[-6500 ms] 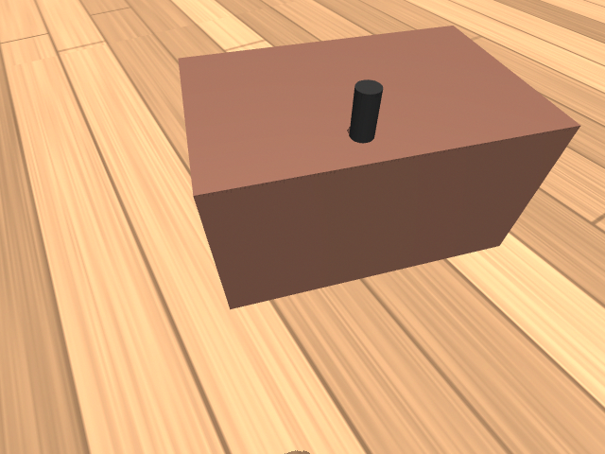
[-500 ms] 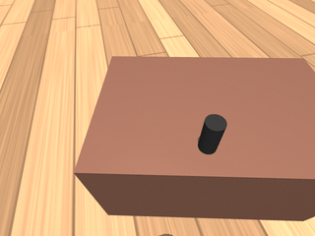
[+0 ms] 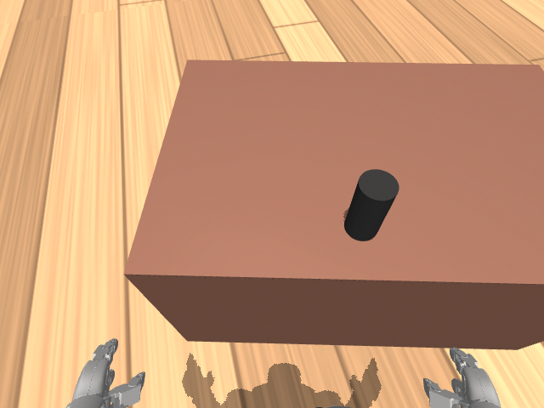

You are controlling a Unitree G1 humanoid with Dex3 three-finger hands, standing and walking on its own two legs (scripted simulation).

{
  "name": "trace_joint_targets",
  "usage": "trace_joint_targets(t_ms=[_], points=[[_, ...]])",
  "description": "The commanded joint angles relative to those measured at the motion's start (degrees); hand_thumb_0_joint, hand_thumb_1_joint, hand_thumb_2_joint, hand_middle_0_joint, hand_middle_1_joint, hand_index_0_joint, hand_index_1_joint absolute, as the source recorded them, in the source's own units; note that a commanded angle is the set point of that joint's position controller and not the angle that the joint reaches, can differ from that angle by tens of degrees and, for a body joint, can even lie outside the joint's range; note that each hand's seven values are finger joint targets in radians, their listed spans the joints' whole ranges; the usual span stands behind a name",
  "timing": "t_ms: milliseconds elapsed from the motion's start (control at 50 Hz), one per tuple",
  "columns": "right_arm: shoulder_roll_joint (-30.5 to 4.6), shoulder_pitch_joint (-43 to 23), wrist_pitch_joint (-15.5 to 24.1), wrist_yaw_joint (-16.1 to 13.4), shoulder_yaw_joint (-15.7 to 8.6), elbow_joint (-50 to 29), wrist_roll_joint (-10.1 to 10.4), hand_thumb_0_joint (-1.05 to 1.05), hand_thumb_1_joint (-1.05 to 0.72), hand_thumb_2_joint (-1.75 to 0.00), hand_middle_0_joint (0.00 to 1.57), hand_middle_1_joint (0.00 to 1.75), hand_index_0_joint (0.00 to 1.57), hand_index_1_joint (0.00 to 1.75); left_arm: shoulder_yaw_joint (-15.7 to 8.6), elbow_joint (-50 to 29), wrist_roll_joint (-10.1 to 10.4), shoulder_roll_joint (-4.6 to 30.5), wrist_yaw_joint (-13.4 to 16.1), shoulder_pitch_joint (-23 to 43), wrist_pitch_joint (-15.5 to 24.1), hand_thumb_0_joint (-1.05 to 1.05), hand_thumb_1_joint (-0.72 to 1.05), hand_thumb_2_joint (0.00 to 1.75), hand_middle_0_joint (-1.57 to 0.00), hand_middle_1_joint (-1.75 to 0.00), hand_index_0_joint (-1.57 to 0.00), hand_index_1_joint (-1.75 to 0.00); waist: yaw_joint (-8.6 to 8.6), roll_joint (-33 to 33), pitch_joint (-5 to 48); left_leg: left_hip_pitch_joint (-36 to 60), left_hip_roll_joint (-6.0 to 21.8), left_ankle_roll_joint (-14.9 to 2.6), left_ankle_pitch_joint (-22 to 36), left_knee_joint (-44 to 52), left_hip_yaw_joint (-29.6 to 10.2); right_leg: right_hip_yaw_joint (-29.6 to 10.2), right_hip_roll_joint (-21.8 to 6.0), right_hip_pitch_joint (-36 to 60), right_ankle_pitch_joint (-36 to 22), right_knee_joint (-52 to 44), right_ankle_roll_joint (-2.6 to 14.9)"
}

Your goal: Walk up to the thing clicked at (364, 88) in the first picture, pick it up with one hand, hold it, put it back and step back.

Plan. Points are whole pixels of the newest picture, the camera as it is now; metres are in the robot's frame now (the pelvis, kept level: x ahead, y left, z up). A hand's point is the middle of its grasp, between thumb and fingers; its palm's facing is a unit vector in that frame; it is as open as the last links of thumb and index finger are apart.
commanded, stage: rise first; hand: right
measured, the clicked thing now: (368, 207) +0.49 -0.17 -0.09
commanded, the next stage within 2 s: go down in 1.12 s
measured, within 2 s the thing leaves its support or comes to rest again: neither
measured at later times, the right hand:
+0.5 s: hand (455, 373) +0.19 -0.26 -0.10, palm faces +0.29 +0.89 -0.36, open 16.3 cm
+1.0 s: hand (460, 365) +0.19 -0.25 -0.06, palm faces +0.28 +0.89 -0.36, open 17.3 cm
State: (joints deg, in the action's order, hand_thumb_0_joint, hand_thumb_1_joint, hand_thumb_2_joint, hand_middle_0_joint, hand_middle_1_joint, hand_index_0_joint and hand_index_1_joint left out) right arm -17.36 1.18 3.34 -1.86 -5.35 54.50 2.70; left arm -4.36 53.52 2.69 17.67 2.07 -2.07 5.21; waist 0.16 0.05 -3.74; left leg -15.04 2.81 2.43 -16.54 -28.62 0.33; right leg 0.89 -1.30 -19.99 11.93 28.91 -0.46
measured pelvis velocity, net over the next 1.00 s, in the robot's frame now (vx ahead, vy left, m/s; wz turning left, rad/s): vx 0.01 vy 0.01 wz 0.01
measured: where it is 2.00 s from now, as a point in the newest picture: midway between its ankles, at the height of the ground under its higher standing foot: outside the picture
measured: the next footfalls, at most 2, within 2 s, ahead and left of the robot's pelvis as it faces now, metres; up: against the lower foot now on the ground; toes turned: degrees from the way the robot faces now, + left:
none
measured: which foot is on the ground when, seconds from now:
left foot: down 0.00-1.00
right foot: down 0.00-1.00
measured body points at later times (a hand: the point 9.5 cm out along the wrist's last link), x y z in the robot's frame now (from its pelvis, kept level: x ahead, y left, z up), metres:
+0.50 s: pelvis +0.02 +0.01 -0.01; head +0.05 +0.02 +0.44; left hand +0.17 +0.28 -0.10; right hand +0.17 -0.31 -0.07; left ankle -0.02 +0.15 -0.74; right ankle +0.03 -0.12 -0.74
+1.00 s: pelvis +0.01 +0.01 +0.00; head +0.03 +0.02 +0.45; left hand +0.16 +0.27 -0.08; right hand +0.17 -0.30 -0.03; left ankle -0.02 +0.15 -0.74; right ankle +0.03 -0.12 -0.74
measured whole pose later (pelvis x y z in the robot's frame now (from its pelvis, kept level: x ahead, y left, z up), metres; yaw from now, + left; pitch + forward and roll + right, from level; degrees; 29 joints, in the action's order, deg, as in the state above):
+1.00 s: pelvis +0.01 +0.01 +0.00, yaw +0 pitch +0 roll +0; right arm -16.1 16.9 4.2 -4.2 -12.0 24.6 2.0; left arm -3.4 30.6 1.1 13.5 4.5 -16.5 4.0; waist 0.9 0.5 -0.9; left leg -10.3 2.0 1.3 -18.2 -28.3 0.3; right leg 1.0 -2.1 -14.6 13.1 27.7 -1.7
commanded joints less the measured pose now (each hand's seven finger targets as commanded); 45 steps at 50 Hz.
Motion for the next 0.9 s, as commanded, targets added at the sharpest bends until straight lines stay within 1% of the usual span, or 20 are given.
trace_joint_targets(t_ms=[0,80,100,120,180,200,220,240,280,300,320,360,400,420,440,480,500,540,560,880], points=[[-12.3,10.44,0.93,0.44,-9.96,-4.91,-0.24,0.0,-0.18,-0.2,0.07,0.04,0.06,0.04,-8.52,-7.6,-1.96,12.14,0.63,-10.35,1.14,0.0,0.12,0.21,-0.05,-0.07,-0.05,-0.07,-0.39,0.28,18.67,-4.16,-3.18,-2.47,13.37,-2.79,2.45,0.66,1.14,6.93,-11.94,3.34,0.59],[-13.11,10.22,0.47,-0.94,-10.88,-13.92,0.34,0.0,0.0,-0.13,0.07,0.04,0.06,0.04,-6.18,-14.13,-0.65,8.51,0.38,-9.62,-0.01,0.0,-0.02,0.08,-0.05,-0.06,-0.07,-0.03,1.26,2.62,15.48,1.15,-3.34,-2.49,15.84,2.18,2.68,1.64,0.79,7.78,-13.61,-2.21,0.25],[-4.81,1.97,1.69,0.07,-8.83,-22.0,3.01,0.0,0.06,-0.15,0.07,0.05,0.06,0.05,-5.67,-18.64,-1.96,7.23,-0.09,-2.43,0.37,0.0,-0.1,0.16,-0.05,-0.07,-0.05,-0.07,-0.74,2.98,15.01,-4.48,-3.41,-2.51,14.38,-1.5,2.38,0.65,0.74,2.26,-11.7,2.08,0.46],[-12.48,2.9,0.91,-0.96,-9.47,-14.79,-0.2,0.0,0.04,-0.13,0.07,0.04,0.06,0.04,-4.77,-16.26,-0.51,5.84,0.33,-1.27,0.01,0.0,-0.11,0.08,-0.05,-0.06,-0.07,-0.04,1.43,3.15,14.93,-1.63,-2.78,-2.38,13.22,0.75,2.06,1.76,0.65,4.47,-10.95,-0.66,0.3],[-6.38,-1.47,3.12,-1.06,-11.12,-28.54,2.2,0.0,0.19,-0.13,0.06,0.05,0.06,0.05,-5.17,-22.15,-2.27,5.78,0.7,-0.97,0.76,0.0,-0.27,0.15,-0.05,-0.06,-0.04,-0.07,-0.36,4.05,15.93,-5.69,-2.95,-2.62,9.19,-2.06,2.04,0.51,0.36,1.92,-6.33,2.95,0.59],[-14.37,7.3,2.16,-2.24,-12.17,-16.84,-0.58,0.0,0.23,-0.12,0.04,0.06,0.04,0.06,-5.34,-20.63,-1.02,6.79,1.75,-4.24,0.75,0.0,-0.3,0.07,-0.06,-0.06,-0.07,-0.05,0.59,-0.6,16.85,-1.61,-2.81,-2.24,10.53,0.69,2.05,1.07,0.4,5.07,-8.07,0.29,0.65],[-5.71,2.09,2.65,-1.47,-10.39,-25.05,1.51,0.0,0.23,-0.12,0.06,0.05,0.06,0.05,-4.71,-23.29,-2.35,6.29,1.37,-1.52,0.88,0.0,-0.36,0.14,-0.06,-0.07,-0.05,-0.08,-0.36,0.77,14.35,-5.73,-2.94,-2.22,9.94,-1.87,2.1,0.55,0.47,1.75,-6.87,3.01,0.73],[-14.64,5.85,2.68,-2.44,-12.01,-19.42,-0.79,0.0,0.27,-0.11,0.04,0.06,0.05,0.06,-3.69,-22.31,-1.01,5.02,2.01,-3.17,1.15,0.0,-0.36,0.06,-0.07,-0.07,-0.08,-0.05,1.44,0.01,16.6,-1.59,-2.57,-2.07,11.53,0.16,1.71,1.28,0.62,5.31,-8.96,0.79,0.65],[-15.53,6.05,2.83,-2.84,-13.03,-20.4,-0.83,0.0,0.26,-0.1,0.05,0.05,0.05,0.05,-4.9,-24.22,-1.25,7.25,2.81,-5.75,1.23,0.0,-0.4,0.05,-0.07,-0.07,-0.08,-0.05,0.33,-1.84,17.06,-1.66,-2.71,-1.85,12.22,-0.28,1.84,1.26,0.51,6.1,-9.55,1.1,0.71],[-7.41,4.53,2.73,-2.3,-12.01,-26.76,0.38,0.0,0.29,-0.1,0.06,0.05,0.06,0.05,-5.67,-25.24,-2.94,7.62,2.52,-5.59,0.81,0.0,-0.44,0.12,-0.07,-0.07,-0.06,-0.08,-0.1,1.15,14.81,-5.17,-3.0,-2.22,11.21,-2.19,1.91,0.75,0.61,2.93,-8.2,2.93,0.63],[-15.91,6.56,2.95,-3.0,-13.39,-22.78,-1.11,0.0,0.36,-0.09,0.05,0.05,0.05,0.05,-4.54,-24.85,-1.54,6.23,3.09,-7.99,1.15,0.0,-0.5,0.08,-0.07,-0.07,-0.07,-0.07,0.61,-0.09,17.47,-1.19,-2.3,-1.59,13.55,-0.24,1.52,1.73,0.86,6.96,-10.32,1.51,0.74],[-6.01,4.92,3.23,-2.5,-12.21,-30.18,0.47,0.0,0.32,-0.1,0.06,0.05,0.05,0.05,-2.97,-27.18,-3.01,3.64,2.78,-7.88,1.06,0.0,-0.48,0.09,-0.07,-0.07,-0.06,-0.08,0.17,1.15,16.39,-4.26,-2.81,-2.02,13.2,-2.41,1.95,0.81,0.78,3.94,-10.28,3.27,0.73],[-13.87,7.78,2.69,-3.27,-12.95,-25.27,-0.76,0.0,0.38,-0.08,0.04,0.05,0.04,0.06,-3.74,-24.97,-1.55,5.38,3.55,-9.79,0.93,0.0,-0.46,0.01,-0.07,-0.07,-0.08,-0.05,0.75,0.76,13.08,-1.98,-2.49,-1.78,12.77,0.02,1.91,2.21,0.81,6.74,-9.59,0.27,0.58],[-5.4,5.52,3.08,-2.55,-11.24,-32.24,0.35,0.0,0.34,-0.09,0.06,0.05,0.05,0.05,-3.79,-28.0,-3.16,4.93,3.04,-9.83,1.0,0.0,-0.51,0.09,-0.07,-0.07,-0.06,-0.08,-0.77,1.71,14.4,-4.69,-2.98,-2.08,12.15,-1.7,2.05,1.14,0.77,4.82,-9.0,2.18,0.68],[-15.96,8.12,2.82,-3.27,-14.05,-26.45,-1.02,0.0,0.42,-0.07,0.05,0.06,0.05,0.06,-4.18,-26.15,-1.56,6.12,3.51,-11.92,0.76,0.0,-0.53,0.06,-0.07,-0.07,-0.07,-0.07,0.58,0.54,13.96,-1.77,-2.49,-1.63,12.73,0.34,1.99,2.16,1.06,6.72,-9.71,0.53,0.61],[-5.64,6.53,3.34,-2.55,-11.66,-35.82,0.28,0.0,0.36,-0.09,0.05,0.05,0.05,0.05,-1.84,-29.75,-2.96,2.39,2.73,-10.28,1.01,0.0,-0.5,0.09,-0.07,-0.07,-0.06,-0.07,-0.18,2.06,14.96,-3.56,-2.84,-1.94,13.28,-1.46,1.99,1.32,0.9,5.17,-10.06,2.28,0.73],[-14.66,9.97,2.77,-3.15,-13.59,-27.16,-0.92,0.0,0.44,-0.07,0.05,0.06,0.05,0.06,-2.99,-27.77,-1.37,4.77,3.3,-12.18,0.74,0.0,-0.53,0.06,-0.06,-0.07,-0.07,-0.07,0.58,0.26,12.94,-1.16,-2.22,-1.26,14.24,0.78,1.79,2.55,1.2,7.02,-10.69,0.54,0.71],[-4.26,5.57,3.96,-2.29,-10.6,-40.5,0.73,0.0,0.38,-0.08,0.05,0.05,0.05,0.05,-0.35,-32.63,-2.89,1.29,2.61,-9.42,1.12,0.0,-0.53,0.08,-0.07,-0.07,-0.06,-0.08,0.04,2.15,14.48,-3.06,-2.75,-1.82,13.51,-1.14,2.04,1.45,0.92,5.78,-10.3,1.88,0.69],[-14.23,11.34,2.83,-3.08,-13.95,-28.2,-0.88,0.0,0.46,-0.07,0.05,0.06,0.05,0.06,-2.47,-29.57,-1.31,4.48,3.19,-12.94,0.81,0.0,-0.53,0.06,-0.06,-0.07,-0.07,-0.07,0.64,0.19,12.67,-0.93,-2.37,-1.51,14.25,0.69,2.1,2.49,1.03,7.77,-11.27,0.16,0.62],[-10.56,12.08,3.79,-3.17,-11.4,-38.39,-0.55,0.0,0.53,-0.06,0.05,0.06,0.05,0.06,-1.38,-29.9,-1.3,2.57,2.87,-11.79,1.32,0.0,-0.53,0.07,-0.06,-0.07,-0.06,-0.07,1.43,3.47,7.75,2.14,-2.78,-2.25,11.06,4.59,2.64,2.55,0.68,9.95,-8.77,-4.83,0.32]])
